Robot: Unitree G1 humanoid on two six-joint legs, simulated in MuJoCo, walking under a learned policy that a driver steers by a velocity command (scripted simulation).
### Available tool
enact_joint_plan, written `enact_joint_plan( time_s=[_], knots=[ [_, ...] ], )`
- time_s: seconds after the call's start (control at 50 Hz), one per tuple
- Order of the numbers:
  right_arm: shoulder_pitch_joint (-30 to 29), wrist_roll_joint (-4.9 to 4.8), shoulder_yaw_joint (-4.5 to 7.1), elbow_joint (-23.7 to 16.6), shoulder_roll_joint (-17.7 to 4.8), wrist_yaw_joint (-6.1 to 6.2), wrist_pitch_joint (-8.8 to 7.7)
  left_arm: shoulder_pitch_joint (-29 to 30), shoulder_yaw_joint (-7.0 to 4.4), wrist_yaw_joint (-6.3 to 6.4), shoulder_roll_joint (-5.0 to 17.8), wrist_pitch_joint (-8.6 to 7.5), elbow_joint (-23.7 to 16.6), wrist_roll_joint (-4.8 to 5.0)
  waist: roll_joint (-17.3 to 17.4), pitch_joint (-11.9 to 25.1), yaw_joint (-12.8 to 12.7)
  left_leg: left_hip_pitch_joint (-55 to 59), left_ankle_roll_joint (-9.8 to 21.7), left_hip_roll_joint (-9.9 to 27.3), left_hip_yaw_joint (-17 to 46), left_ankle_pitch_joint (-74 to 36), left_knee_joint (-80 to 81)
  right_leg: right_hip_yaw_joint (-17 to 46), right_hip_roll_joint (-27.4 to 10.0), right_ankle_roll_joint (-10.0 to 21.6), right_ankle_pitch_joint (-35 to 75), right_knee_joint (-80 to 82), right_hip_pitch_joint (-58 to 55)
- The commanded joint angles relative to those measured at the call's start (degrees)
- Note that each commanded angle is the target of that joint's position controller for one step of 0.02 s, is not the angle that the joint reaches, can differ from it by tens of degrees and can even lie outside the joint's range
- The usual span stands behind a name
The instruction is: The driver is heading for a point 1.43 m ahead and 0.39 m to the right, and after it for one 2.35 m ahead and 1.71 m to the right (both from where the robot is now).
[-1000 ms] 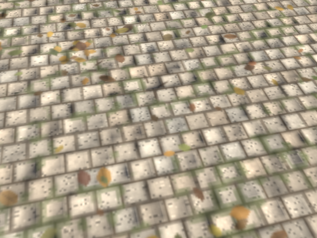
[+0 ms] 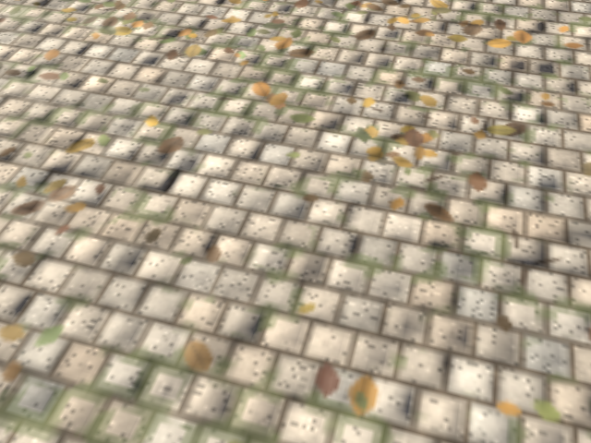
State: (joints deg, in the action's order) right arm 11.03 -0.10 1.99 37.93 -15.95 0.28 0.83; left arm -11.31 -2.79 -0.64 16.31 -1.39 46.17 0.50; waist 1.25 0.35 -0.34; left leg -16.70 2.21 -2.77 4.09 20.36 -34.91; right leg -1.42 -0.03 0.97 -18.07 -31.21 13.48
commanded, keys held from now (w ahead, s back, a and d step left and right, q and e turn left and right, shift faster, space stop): w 0.48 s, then w+e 0.52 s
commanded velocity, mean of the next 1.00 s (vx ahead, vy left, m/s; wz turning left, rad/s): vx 0.44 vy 0.00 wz -0.16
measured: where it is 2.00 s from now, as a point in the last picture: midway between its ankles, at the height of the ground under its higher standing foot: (379, 282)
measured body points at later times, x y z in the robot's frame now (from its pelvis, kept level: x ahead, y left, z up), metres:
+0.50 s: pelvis +0.21 +0.06 +0.00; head +0.24 +0.07 +0.45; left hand +0.23 +0.34 -0.13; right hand +0.39 -0.20 -0.08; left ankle +0.27 +0.15 -0.73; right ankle +0.06 -0.10 -0.64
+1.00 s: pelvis +0.49 +0.00 -0.02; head +0.53 -0.01 +0.43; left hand +0.73 +0.21 -0.10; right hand +0.47 -0.28 -0.14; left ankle +0.31 +0.16 -0.65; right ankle +0.57 -0.09 -0.73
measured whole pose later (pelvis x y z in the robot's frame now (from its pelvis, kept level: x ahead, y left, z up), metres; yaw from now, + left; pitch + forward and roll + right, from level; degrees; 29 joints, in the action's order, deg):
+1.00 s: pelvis +0.49 +0.00 -0.02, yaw -14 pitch +2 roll +1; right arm 17.3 -0.4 2.9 46.9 -16.8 0.4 -3.8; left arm -7.0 -3.3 -2.6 16.7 -3.1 37.2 1.2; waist -0.2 -3.7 1.4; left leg -9.1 -0.6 1.0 -3.1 28.6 -60.1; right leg -2.3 3.4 6.7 -9.7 -36.4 29.1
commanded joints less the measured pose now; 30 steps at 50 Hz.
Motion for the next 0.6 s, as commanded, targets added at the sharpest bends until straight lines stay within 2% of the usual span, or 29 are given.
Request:
enact_joint_plan(
  time_s=[0.02, 0.04, 0.06, 0.08, 0.1, 0.16, 0.22, 0.28, 0.32, 0.34, 0.36, 0.38, 0.4, 0.42, 0.44, 0.46, 0.48, 0.5, 0.52, 0.54, 0.56, 0.6],
  knots=[
    [-8.28, -0.97, 2.01, -7.63, -7.26, 0.48, -2.95, -10.28, -3.54, -0.17, 13.98, -2.46, -0.29, -1.32, -14.02, -5.09, -5.18, -27.38, -1.03, -0.06, -0.80, 14.88, -18.32, 38.30, -23.40, 16.34, -20.37, 22.58, -12.17],
    [-7.34, -1.94, 3.00, -7.02, -9.16, 0.41, -3.62, -8.39, -2.69, 0.30, 10.98, -3.04, -0.73, -1.22, -10.44, -7.35, -3.78, -30.36, -0.84, 2.75, 2.30, 10.91, -23.97, 36.48, -22.77, 16.07, -21.78, 22.47, -12.07],
    [-5.41, -1.65, 3.03, -5.70, -8.47, 0.09, -3.90, -6.98, -2.16, 0.61, 9.17, -3.36, -1.07, -0.53, -10.07, -7.22, -2.61, -31.80, -0.85, 3.90, 1.96, 6.96, -25.38, 31.80, -19.82, 13.99, -20.18, 22.25, -13.72],
    [-5.32, -1.12, 3.08, -5.42, -7.97, -0.22, -4.20, -6.53, -1.98, 0.80, 8.59, -3.44, -1.12, 0.02, -9.86, -6.98, -2.52, -33.40, -1.01, 5.07, 1.10, 2.87, -24.94, 27.96, -18.19, 12.44, -16.28, 22.56, -15.51],
    [-6.42, -0.78, 3.01, -5.38, -7.16, -0.49, -4.55, -6.97, -1.69, 1.02, 7.93, -3.47, -1.02, 0.07, -8.90, -6.79, -2.94, -33.29, -1.34, 6.30, 0.71, -1.25, -23.53, 24.07, -16.77, 11.25, -10.21, 22.96, -16.27],
    [-8.53, -0.52, 2.05, -5.46, -3.61, -1.38, -5.18, -8.64, -1.48, 1.28, 7.35, -3.13, -0.71, 0.03, -7.79, -4.67, -3.91, -27.72, -3.18, 6.25, -3.37, -9.42, -16.08, 14.16, -12.64, 9.97, 4.55, 23.65, -14.91],
    [-11.61, -0.88, 1.11, -6.25, -1.44, -2.15, -5.44, -9.94, -1.80, 1.30, 8.96, -2.70, -0.57, 0.20, -8.13, -4.65, -5.14, -19.90, -3.97, 5.17, -5.59, -14.21, -5.14, 8.49, -10.99, 9.35, 10.91, 23.62, -10.94],
    [-13.47, -1.35, 1.24, -6.88, -2.58, -2.82, -5.54, -12.45, -2.28, 1.03, 10.66, -2.37, 0.26, 0.79, -8.46, -5.77, -5.72, -15.51, -3.23, 4.40, -6.21, -15.62, 0.57, 8.31, -13.04, 9.49, 11.96, 23.22, -10.07],
    [-12.80, -1.63, 1.64, -7.07, -4.03, -3.09, -5.67, -12.45, -2.59, 0.99, 11.31, -2.11, 0.66, 1.27, -8.89, -6.31, -4.27, -13.58, -1.40, 4.47, -5.49, -14.93, 2.99, 8.89, -15.12, 8.89, 14.37, 22.38, -11.49],
    [-11.06, -1.62, 2.04, -6.70, -5.03, -3.05, -5.71, -11.98, -2.77, 1.02, 11.76, -1.93, 0.73, 1.34, -9.05, -5.61, -2.71, -10.89, -0.34, 3.99, -5.70, -14.29, 3.98, 8.57, -15.66, 8.33, 19.37, 20.65, -12.29],
    [-7.17, -1.39, 2.75, -5.65, -6.28, -2.80, -5.67, -10.98, -2.89, 1.10, 12.17, -1.73, 0.66, 1.39, -8.76, -3.30, 0.17, -4.93, 0.99, 2.72, -6.69, -14.39, 5.50, 6.78, -14.89, 7.30, 28.94, 15.86, -12.22],
    [0.49, -1.23, 4.04, -3.13, -8.43, -2.30, -5.46, -11.11, -2.55, 1.17, 11.17, -1.60, 0.73, 1.17, -7.16, 1.71, 3.97, 5.70, 2.65, 1.29, -7.67, -14.24, 6.53, 3.84, -12.31, 5.88, 37.63, 6.11, -10.48],
    [10.17, -1.13, 5.17, -0.83, -10.96, -1.64, -5.17, -11.07, -1.60, 1.30, 8.94, -1.69, -0.02, 0.18, -4.58, 8.79, 8.42, 20.86, 4.81, 5.77, -3.03, -12.99, 4.85, 1.72, -9.76, 3.79, 32.66, -7.77, -2.06],
    [16.04, 0.44, 6.34, 0.16, -17.40, -1.39, -4.89, -15.91, 0.47, 1.27, 2.39, -2.44, -2.62, -0.17, 11.97, 17.83, 6.87, 38.88, 13.41, 21.70, 25.09, 2.52, 10.22, -0.50, -0.48, -0.57, 6.54, -31.66, 18.16],
    [15.87, -0.06, 4.95, 0.21, -13.18, -1.71, -5.21, -13.73, -0.01, 1.12, 5.06, -3.79, -2.23, 0.65, 13.49, 19.14, 7.38, 36.81, 14.70, 24.40, 39.90, 10.71, 19.89, 8.25, 1.33, -0.10, -13.58, -40.16, 24.70],
    [11.14, -0.33, 3.77, 0.27, -10.40, -1.78, -5.45, -9.56, -1.34, 0.57, 9.09, -4.40, -3.57, 2.28, 10.35, 9.70, 6.15, 30.12, 12.47, 23.39, 32.14, 11.28, 20.64, 8.14, -2.17, 0.86, -10.27, -43.50, 30.00],
    [7.70, -0.39, 3.28, -0.04, -8.94, -1.81, -5.50, -6.47, -1.20, 0.44, 8.96, -4.71, -4.16, 2.25, 6.32, 4.68, 4.63, 22.90, 11.39, 21.12, 24.67, 5.29, 21.03, 6.33, -4.93, 1.56, -5.30, -42.01, 29.44],
    [4.81, -0.09, 2.88, 0.05, -7.38, -1.91, -5.60, -5.51, -1.19, 0.44, 8.02, -4.65, -3.99, 1.40, 3.51, 1.60, 2.98, 16.97, 10.68, 18.81, 18.65, -0.64, 22.34, 5.85, -6.75, 1.38, -1.15, -38.90, 27.99],
    [2.68, 0.43, 2.51, -0.03, -5.94, -1.92, -6.03, -6.51, -1.41, 0.42, 7.47, -4.01, -3.32, 1.08, 4.51, 0.45, 1.09, 12.55, 9.77, 16.76, 13.82, -5.45, 24.00, 6.33, -8.46, 1.18, 2.00, -36.56, 24.63],
    [1.51, 0.57, 2.53, 0.25, -5.47, -1.88, -6.45, -7.89, -1.29, 0.28, 6.49, -3.23, -2.54, 1.20, 5.48, 0.35, 0.03, 9.84, 9.69, 15.89, 10.77, -8.09, 25.64, 6.36, -8.90, 0.66, 3.89, -35.79, 22.03],
    [1.32, 0.47, 2.60, 0.84, -5.30, -1.81, -7.05, -8.58, -1.13, 0.31, 5.40, -2.47, -2.04, 1.23, 5.04, 0.05, -0.49, 8.27, 9.98, 15.67, 8.09, -11.11, 26.80, 6.29, -8.83, 0.10, 4.90, -35.34, 21.20],
    [1.83, 0.74, 2.90, 2.24, -5.87, -1.58, -7.90, -6.76, -1.14, 0.62, 4.72, -1.46, -2.67, 1.21, 3.44, -2.17, -0.62, 6.61, 10.06, 15.65, 3.35, -15.25, 28.57, 7.57, -8.23, -0.96, 7.99, -32.82, 23.46]
  ],
)
Keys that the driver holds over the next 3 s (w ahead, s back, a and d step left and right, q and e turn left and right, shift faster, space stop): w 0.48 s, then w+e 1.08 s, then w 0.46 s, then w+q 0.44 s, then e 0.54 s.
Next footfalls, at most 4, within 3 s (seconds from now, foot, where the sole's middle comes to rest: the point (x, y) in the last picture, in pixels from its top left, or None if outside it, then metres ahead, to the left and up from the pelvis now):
0.40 left None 0.31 0.16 -0.77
0.94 right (360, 404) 0.61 -0.09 -0.77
1.40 left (312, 289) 0.93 0.01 -0.77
1.92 right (448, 269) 1.00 -0.37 -0.77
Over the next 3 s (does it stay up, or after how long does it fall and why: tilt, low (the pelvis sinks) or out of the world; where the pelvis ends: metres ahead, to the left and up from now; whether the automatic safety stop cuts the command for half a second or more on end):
stays up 1.36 -0.46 0.00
